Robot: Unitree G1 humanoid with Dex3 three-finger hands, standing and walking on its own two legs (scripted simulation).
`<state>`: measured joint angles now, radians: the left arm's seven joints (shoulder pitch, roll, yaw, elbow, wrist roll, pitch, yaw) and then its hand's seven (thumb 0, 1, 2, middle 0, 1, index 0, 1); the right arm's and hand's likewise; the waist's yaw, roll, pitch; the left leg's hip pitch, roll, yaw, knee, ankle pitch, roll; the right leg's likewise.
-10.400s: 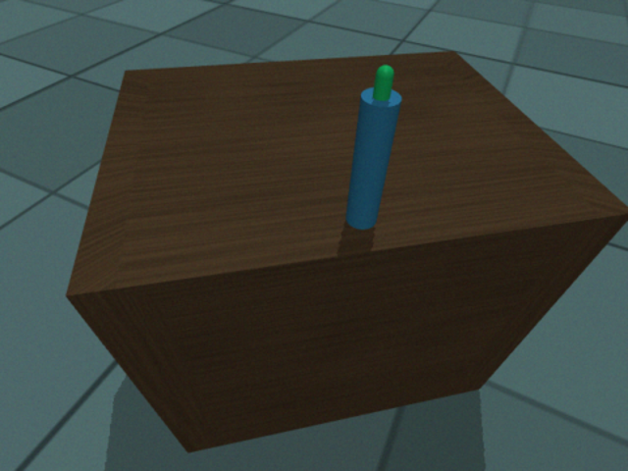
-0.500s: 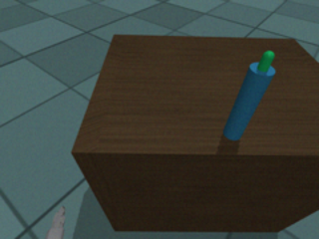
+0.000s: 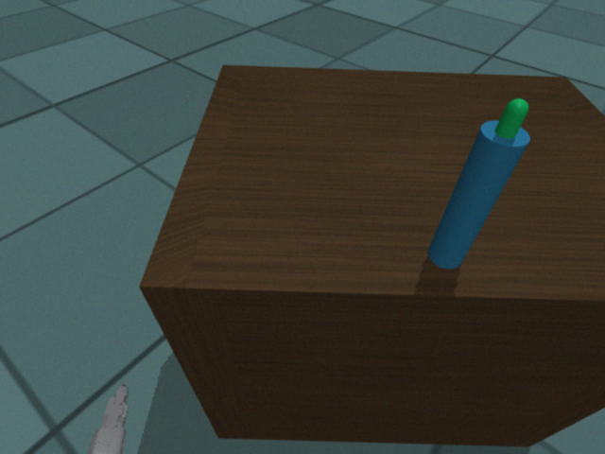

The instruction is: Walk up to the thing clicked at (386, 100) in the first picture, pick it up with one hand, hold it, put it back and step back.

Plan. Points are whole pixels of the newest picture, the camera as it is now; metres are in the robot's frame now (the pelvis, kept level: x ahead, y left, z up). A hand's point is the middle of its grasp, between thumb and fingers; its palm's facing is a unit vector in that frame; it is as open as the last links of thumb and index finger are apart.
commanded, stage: go down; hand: right
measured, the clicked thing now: (475, 193) +0.43 -0.20 +0.16
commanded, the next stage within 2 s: approach in 0.36 s
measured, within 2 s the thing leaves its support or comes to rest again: neither
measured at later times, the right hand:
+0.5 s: hand out of the picture +0.34 -0.39 +0.21, palm faces +0.19 +0.98 -0.02, open 17.6 cm
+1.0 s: hand (524, 252) +0.40 -0.29 +0.08, palm faces +0.10 +0.99 +0.05, open 17.5 cm
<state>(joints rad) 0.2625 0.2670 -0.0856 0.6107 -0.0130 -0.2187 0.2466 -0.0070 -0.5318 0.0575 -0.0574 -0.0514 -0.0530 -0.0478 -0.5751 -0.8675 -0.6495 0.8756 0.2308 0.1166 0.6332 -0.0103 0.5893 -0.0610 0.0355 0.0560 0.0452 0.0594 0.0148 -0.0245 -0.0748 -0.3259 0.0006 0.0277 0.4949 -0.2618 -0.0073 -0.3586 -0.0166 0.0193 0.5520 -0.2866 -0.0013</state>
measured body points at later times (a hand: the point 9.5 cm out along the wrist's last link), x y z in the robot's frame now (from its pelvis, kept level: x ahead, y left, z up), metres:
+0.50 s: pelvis +0.01 +0.00 +0.00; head +0.02 +0.00 +0.45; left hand +0.16 +0.25 -0.08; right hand +0.32 -0.44 +0.21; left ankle -0.01 +0.13 -0.73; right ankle -0.01 -0.12 -0.73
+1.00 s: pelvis +0.00 +0.00 -0.01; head +0.05 -0.02 +0.43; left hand +0.13 +0.26 -0.09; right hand +0.39 -0.34 +0.08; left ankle -0.01 +0.13 -0.73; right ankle -0.01 -0.12 -0.73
